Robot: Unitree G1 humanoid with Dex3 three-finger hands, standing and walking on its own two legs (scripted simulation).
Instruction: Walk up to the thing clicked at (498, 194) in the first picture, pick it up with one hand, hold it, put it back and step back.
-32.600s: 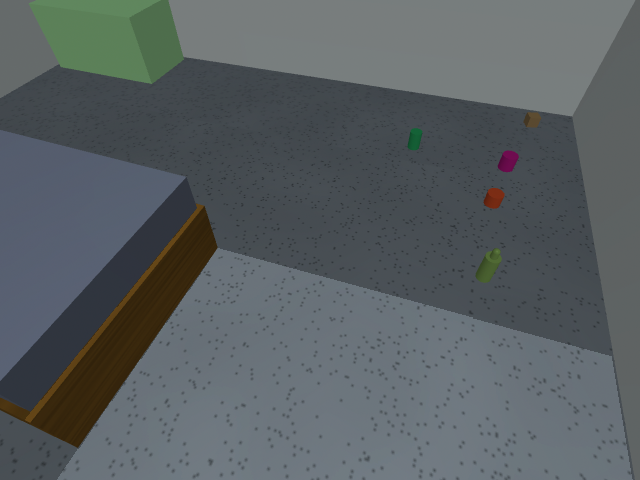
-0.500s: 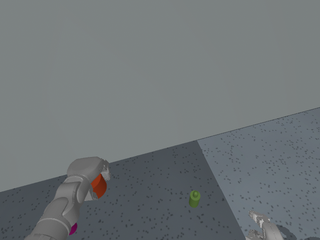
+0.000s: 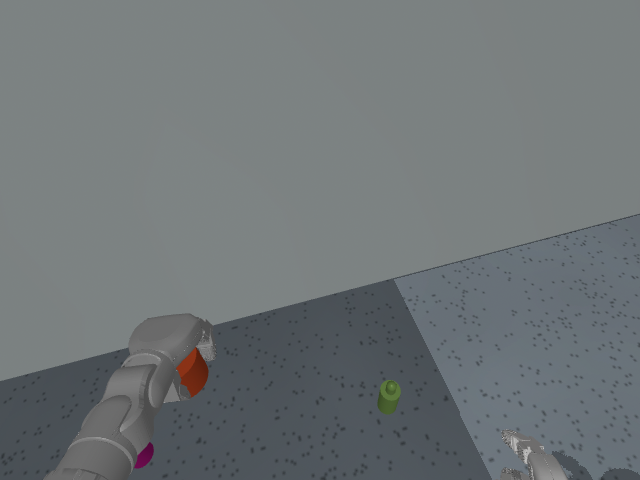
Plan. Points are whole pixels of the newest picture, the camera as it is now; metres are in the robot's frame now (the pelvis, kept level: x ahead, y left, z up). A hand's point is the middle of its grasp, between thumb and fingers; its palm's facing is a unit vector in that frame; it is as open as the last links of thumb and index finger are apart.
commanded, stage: crouch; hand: left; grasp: from above
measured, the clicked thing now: (178, 368) +0.30 +0.24 -0.08
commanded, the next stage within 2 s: lower in 1.90 s
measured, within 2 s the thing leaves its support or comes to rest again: neither
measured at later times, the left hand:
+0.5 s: hand (190, 396) +0.28 +0.24 -0.15, palm faces -0.46 -0.01 -0.89, open 7.9 cm
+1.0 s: hand (214, 425) +0.31 +0.27 -0.41, palm faces -0.47 -0.02 -0.88, open 7.9 cm
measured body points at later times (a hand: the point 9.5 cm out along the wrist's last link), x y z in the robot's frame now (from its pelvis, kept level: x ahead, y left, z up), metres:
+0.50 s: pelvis -0.02 +0.00 -0.05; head +0.05 +0.01 +0.40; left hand +0.30 +0.24 -0.10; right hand +0.10 -0.28 -0.16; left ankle +0.01 +0.12 -0.74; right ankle +0.00 -0.13 -0.74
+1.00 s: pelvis -0.07 +0.01 -0.26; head +0.12 +0.03 +0.15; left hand +0.33 +0.27 -0.36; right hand +0.00 -0.27 -0.39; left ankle +0.01 +0.12 -0.74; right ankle +0.00 -0.13 -0.74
